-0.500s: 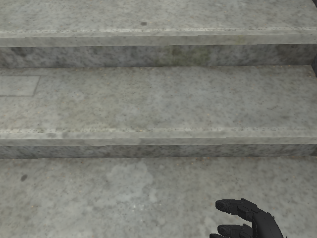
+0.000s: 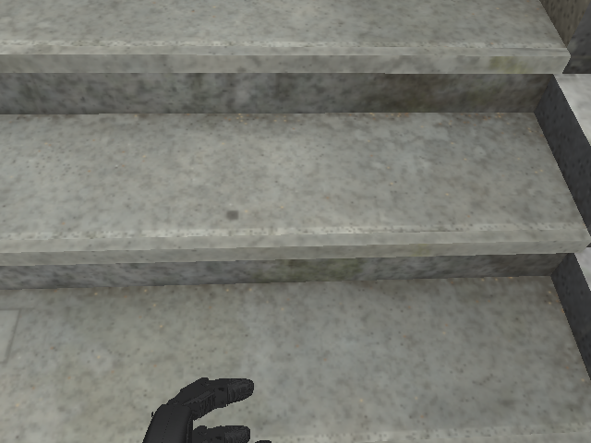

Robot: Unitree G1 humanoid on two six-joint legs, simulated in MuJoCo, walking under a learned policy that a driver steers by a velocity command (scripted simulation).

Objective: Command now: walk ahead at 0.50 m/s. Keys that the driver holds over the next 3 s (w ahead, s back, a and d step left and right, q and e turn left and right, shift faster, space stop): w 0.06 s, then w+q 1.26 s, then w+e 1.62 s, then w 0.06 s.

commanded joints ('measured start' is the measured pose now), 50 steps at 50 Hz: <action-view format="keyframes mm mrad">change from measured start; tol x32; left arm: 1 510 328 143 126 46 20 23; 23 659 348 128 319 -27 -114 70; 43 -266 5 -16 -351 60 -18 28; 50 333 305 131 -130 45 -53 40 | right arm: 1 -52 -185 -61 -151 -16 -52 64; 17 -712 59 52 -599 -34 93 -11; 41 -36 -184 -29 -141 -56 14 34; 50 -262 -191 -105 -418 -7 -33 37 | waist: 1 256 -171 -414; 15 36 -88 139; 25 -129 -278 -404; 27 -98 134 -499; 35 115 -52 48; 50 225 -140 -462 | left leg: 1 -465 -153 -104 1100 105 16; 5 -943 -105 -231 1732 107 60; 13 -1402 -129 -122 1907 -171 59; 24 -459 -187 190 702 -305 146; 27 -25 176 -1062 -56 -489 352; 34 -428 33 -387 20 -4 113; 43 -288 39 -434 -277 247 134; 48 -71 96 -320 120 1495 113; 49 -104 53 -308 353 1400 88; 50 -419 -84 -288 744 653 35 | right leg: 1 815 -309 1130 -892 -528 -272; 7 546 -240 505 -816 149 -27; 17 649 -204 164 -1076 295 90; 24 1037 -326 31 -597 2020 34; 25 944 -299 42 -354 1790 51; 27 286 56 244 621 320 135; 38 -501 -75 172 1096 98 75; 41 -520 -76 96 909 24 74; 48 545 28 102 -107 10 49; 50 880 -277 664 -459 65 -66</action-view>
